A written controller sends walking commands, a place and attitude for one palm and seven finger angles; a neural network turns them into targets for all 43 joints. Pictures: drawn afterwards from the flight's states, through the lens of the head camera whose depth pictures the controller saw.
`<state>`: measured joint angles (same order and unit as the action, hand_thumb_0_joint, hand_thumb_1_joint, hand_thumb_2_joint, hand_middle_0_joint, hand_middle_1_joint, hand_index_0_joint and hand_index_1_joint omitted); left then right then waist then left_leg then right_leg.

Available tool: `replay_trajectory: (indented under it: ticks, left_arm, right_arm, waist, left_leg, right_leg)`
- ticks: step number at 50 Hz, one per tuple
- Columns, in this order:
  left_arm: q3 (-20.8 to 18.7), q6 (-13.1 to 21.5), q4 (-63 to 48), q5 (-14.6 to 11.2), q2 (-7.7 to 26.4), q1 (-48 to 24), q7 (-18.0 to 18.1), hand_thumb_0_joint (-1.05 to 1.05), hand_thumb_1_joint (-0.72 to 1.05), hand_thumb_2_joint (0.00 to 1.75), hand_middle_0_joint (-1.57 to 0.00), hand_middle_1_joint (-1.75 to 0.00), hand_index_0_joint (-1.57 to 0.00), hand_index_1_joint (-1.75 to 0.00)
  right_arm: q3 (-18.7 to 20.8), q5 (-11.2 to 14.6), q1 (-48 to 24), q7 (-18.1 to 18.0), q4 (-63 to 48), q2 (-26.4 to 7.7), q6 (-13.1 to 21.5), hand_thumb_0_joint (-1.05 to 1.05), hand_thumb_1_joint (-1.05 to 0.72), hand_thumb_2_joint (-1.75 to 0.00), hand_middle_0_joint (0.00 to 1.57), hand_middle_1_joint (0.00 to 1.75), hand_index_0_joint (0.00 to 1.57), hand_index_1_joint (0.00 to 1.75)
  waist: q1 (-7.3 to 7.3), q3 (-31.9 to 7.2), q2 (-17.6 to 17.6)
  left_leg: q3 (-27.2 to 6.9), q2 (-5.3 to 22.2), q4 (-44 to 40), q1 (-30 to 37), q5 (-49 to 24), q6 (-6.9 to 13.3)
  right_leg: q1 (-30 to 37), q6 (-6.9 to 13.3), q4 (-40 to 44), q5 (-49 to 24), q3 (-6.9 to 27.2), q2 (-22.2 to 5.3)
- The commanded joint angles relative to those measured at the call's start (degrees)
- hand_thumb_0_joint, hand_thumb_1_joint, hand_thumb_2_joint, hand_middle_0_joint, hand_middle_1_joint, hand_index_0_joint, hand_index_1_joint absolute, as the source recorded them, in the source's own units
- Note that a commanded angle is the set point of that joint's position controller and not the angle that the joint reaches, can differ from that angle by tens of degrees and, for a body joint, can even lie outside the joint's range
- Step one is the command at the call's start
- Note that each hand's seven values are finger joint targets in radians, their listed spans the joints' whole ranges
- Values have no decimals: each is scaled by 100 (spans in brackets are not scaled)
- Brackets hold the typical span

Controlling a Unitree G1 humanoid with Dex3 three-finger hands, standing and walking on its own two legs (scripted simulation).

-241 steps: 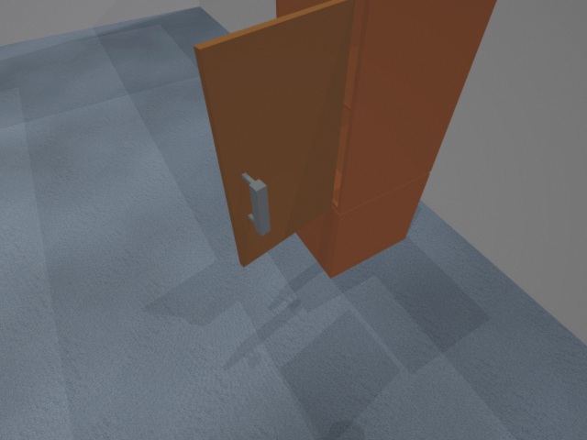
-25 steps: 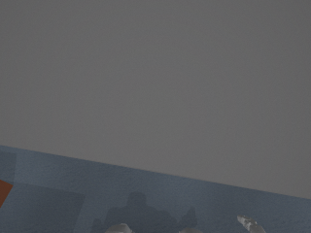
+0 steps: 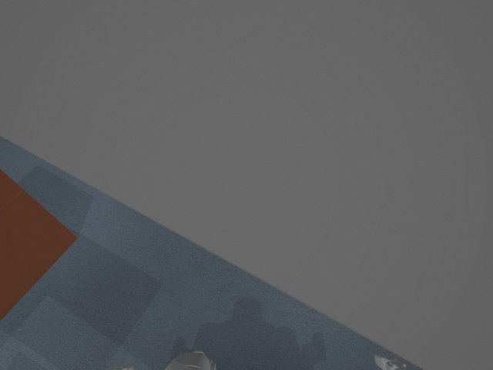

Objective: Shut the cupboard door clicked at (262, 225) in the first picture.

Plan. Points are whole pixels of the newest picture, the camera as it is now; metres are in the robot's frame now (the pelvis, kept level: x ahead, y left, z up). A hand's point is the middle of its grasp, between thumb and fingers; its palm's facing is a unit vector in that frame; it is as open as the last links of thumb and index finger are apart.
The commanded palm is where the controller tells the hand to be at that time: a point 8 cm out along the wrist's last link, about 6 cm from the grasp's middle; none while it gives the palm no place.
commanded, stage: turn to face it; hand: left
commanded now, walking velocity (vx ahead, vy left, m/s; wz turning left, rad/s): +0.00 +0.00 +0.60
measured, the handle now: out of the picture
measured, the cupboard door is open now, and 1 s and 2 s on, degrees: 100 100 100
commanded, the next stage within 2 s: take the last steps up to it in 1.96 s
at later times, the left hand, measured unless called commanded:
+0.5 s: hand out of the picture +0.06 +0.18 -0.15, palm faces +0.30 -0.91 -0.30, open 7.3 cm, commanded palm none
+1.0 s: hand out of the picture +0.01 +0.18 -0.16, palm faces +0.60 -0.75 -0.28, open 7.4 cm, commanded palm none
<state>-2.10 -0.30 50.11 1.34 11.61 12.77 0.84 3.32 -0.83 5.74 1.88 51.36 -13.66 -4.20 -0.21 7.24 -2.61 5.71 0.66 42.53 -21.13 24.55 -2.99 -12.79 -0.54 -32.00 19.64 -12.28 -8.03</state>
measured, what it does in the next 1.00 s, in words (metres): steps on the spot, turning left: left foot, then right foot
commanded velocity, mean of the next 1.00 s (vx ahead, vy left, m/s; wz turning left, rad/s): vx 0.00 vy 0.00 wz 0.60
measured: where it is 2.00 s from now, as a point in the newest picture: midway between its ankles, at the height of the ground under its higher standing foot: outside the picture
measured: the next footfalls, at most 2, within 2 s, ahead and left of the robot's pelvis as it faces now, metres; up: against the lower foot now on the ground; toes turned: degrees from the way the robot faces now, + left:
left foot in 0.04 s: +0.04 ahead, +0.11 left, +0.00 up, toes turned +8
right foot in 0.38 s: +0.08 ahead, -0.17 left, +0.00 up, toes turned +12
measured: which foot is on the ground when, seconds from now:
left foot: up 0.00-0.02, down 0.04-0.38, up 0.40-0.68, down 0.70-1.00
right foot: down 0.00-0.04, up 0.06-0.36, down 0.38-0.70, up 0.72-1.00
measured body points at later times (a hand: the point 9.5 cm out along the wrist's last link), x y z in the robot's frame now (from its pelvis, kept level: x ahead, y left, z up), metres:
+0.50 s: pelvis +0.02 -0.05 +0.00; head +0.08 -0.06 +0.44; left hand +0.05 +0.23 -0.13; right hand +0.18 -0.29 -0.16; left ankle -0.03 +0.07 -0.66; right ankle +0.04 -0.17 -0.74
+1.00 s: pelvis +0.05 -0.06 +0.00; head +0.10 -0.02 +0.45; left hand -0.03 +0.22 -0.14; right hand +0.27 -0.22 -0.14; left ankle -0.02 +0.05 -0.74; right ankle +0.13 -0.19 -0.70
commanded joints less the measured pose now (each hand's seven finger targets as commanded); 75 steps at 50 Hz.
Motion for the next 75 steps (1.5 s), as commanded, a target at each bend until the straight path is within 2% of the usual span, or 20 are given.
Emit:
replay_trajectory:
  ticks: [1,2,3,9,16,17,19,24,33,34,35,36,42,51,53,58,66,68,70,75]
  left_arm:
    - [-408,64,-339,-83,1205,57,38,0,90,90,-20,-30,-20,-30]
    - [-304,27,-578,-118,780,-89,-9,0,90,90,-20,-30,-20,-30]
    - [-260,-50,-783,-45,819,-441,36,0,90,90,-20,-30,-20,-30]
    - [-301,-160,-396,-56,739,-396,-43,0,90,90,-20,-30,-20,-30]
    - [-298,-80,-404,-83,709,-82,-43,0,90,90,-20,-30,-20,-30]
    - [-349,-32,-347,-73,868,227,-14,0,90,90,-20,-30,-20,-30]
    - [-487,40,-405,61,1725,360,71,0,90,90,-20,-30,-20,-30]
    - [-285,62,-548,7,998,-351,120,0,90,90,-20,-30,-20,-30]
    - [-431,51,-294,-45,1350,58,53,0,90,90,-20,-30,-20,-30]
    - [-411,28,-361,-72,1192,11,30,0,90,90,-20,-30,-20,-30]
    - [-291,-8,-606,-114,763,-117,-15,0,90,90,-20,-30,-20,-30]
    - [-252,-78,-780,-41,865,-492,25,0,90,90,-20,-30,-20,-30]
    - [-298,-162,-375,-61,742,-460,-40,0,90,90,-20,-30,-20,-30]
    - [-327,-36,-336,-91,850,128,-8,0,90,90,-20,-30,-20,-30]
    - [-482,53,-337,50,1691,357,77,0,90,90,-20,-30,-20,-30]
    - [-262,58,-517,-21,1008,-273,106,0,90,90,-20,-30,-20,-30]
    - [-417,70,-222,5,1359,314,82,0,90,90,-20,-30,-20,-30]
    - [-431,51,-264,-59,1358,117,44,0,90,90,-20,-30,-20,-30]
    - [-252,-10,-654,-114,726,-210,-7,0,90,90,-20,-30,-20,-30]
    - [-296,-158,-367,-42,781,-446,-30,0,90,90,-20,-30,-20,-30]
  right_arm:
    - [197,-27,645,-50,-314,-781,272,0,-90,-90,20,30,20,30]
    - [376,-82,1099,-90,-268,-1478,302,0,-90,-90,20,30,20,30]
    - [407,-54,1374,-123,-146,-1681,238,0,-90,-90,20,30,20,30]
    - [252,-56,378,-287,-372,-1167,336,0,-90,-90,20,30,20,30]
    - [374,-61,119,-235,-438,-1234,226,0,-90,-90,20,30,20,30]
    - [367,-21,2,-223,-508,-1132,211,0,-90,-90,20,30,20,30]
    - [296,35,-33,-142,-752,-559,213,0,-90,-90,20,30,20,30]
    - [232,15,81,-35,-415,-463,78,0,-90,-90,20,30,20,30]
    - [138,11,227,-24,-410,-472,217,0,-90,-90,20,30,20,30]
    - [229,-21,625,-32,-331,-839,273,0,-90,-90,20,30,20,30]
    - [413,-81,1108,-82,-279,-1555,300,0,-90,-90,20,30,20,30]
    - [424,-58,1425,-125,-141,-1709,242,0,-90,-90,20,30,20,30]
    - [246,-59,493,-299,-332,-1146,351,0,-90,-90,20,30,20,30]
    - [348,-21,45,-230,-432,-1111,218,0,-90,-90,20,30,20,30]
    - [266,48,50,-162,-677,-523,223,0,-90,-90,20,30,20,30]
    - [233,-3,26,-46,-402,-503,69,0,-90,-90,20,30,20,30]
    - [74,31,-246,-14,-468,-311,194,0,-90,-90,20,30,20,30]
    - [136,-7,293,-34,-337,-554,228,0,-90,-90,20,30,20,30]
    - [417,-81,1193,-97,-208,-1667,281,0,-90,-90,20,30,20,30]
    - [236,-75,408,-297,-327,-1127,328,0,-90,-90,20,30,20,30]
  waist:
    - [355,-1455,48]
    - [595,-1561,1902]
    - [674,-1451,1597]
    - [107,-1031,1181]
    - [-65,-1066,1205]
    - [-245,-1131,871]
    - [-380,-1046,-1567]
    - [84,-761,-1179]
    - [95,-1135,-636]
    - [326,-1442,260]
    - [571,-1533,2153]
    - [678,-1527,1540]
    - [142,-1086,1072]
    - [-209,-1110,1029]
    - [-340,-1055,-1560]
    - [50,-661,-1101]
    - [-176,-981,-870]
    - [192,-1133,-579]
    - [657,-1475,2171]
    - [182,-1008,1173]
  left_leg:
    - [-361,421,-1739,1820,-2339,381]
    - [-2684,2139,-1913,2669,-4655,1347]
    - [-2893,2603,-1944,2352,-4694,1864]
    - [-1829,1310,-2079,1233,-3407,1199]
    - [-2181,944,-1718,302,-2509,970]
    - [-2088,696,-1361,-166,-1937,752]
    - [-709,-459,1283,-1372,1146,29]
    - [-555,144,2281,-1099,240,-96]
    - [74,-90,-1331,749,-977,110]
    - [-643,505,-1850,1801,-2227,373]
    - [-2890,2203,-1961,2637,-4729,1335]
    - [-2990,2554,-1908,2358,-4641,1803]
    - [-1949,1326,-2068,1398,-3719,1222]
    - [-2235,733,-1437,15,-2354,803]
    - [-730,-562,897,-1391,932,26]
    - [-627,70,2569,-1162,183,-80]
    - [128,-109,-471,-120,-162,20]
    - [76,-95,-1493,1054,-1238,177]
    - [-3061,2367,-1989,2581,-5181,1581]
    - [-2025,1449,-2132,1320,-3453,1284]
  right_leg:
    - [-127,-14,-1167,-3097,248,-930]
    - [-1867,-500,-2565,1034,127,-16]
    - [-2174,-426,-3271,2036,827,130]
    - [-1688,-445,-2966,586,1208,282]
    - [54,-334,-281,-13,882,798]
    - [737,-308,577,-526,966,639]
    - [964,756,1853,-1058,3403,-1998]
    - [525,712,1082,-3120,1281,-1030]
    - [632,284,-210,-3541,561,-1099]
    - [-208,-38,-1234,-2619,315,-856]
    - [-1948,-514,-2626,1441,212,52]
    - [-2132,-407,-3267,2021,914,115]
    - [-1782,-452,-3064,566,1246,258]
    - [655,-306,508,-522,993,690]
    - [1262,679,1739,-1127,3337,-1801]
    - [481,723,1146,-2990,1395,-1015]
    - [1218,545,289,-4332,768,-1202]
    - [472,182,-503,-3788,455,-1084]
    - [-2037,-509,-3012,1893,302,129]
    - [-1901,-425,-3404,690,1262,160]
